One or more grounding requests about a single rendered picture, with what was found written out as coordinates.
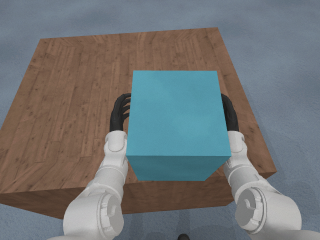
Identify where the left robot upper arm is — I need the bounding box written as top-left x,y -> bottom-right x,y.
46,192 -> 124,240

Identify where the pedestal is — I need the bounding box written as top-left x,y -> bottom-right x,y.
0,27 -> 277,220

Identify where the right robot upper arm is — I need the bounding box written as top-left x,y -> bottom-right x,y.
235,187 -> 320,240

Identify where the left robot forearm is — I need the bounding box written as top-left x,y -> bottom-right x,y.
63,130 -> 129,234

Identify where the carton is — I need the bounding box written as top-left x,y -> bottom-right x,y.
126,70 -> 232,181

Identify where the robot left hand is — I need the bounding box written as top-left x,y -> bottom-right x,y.
109,93 -> 131,132

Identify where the right robot forearm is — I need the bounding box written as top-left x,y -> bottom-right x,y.
223,130 -> 302,230

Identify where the robot right hand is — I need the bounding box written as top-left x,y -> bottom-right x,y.
221,93 -> 239,132

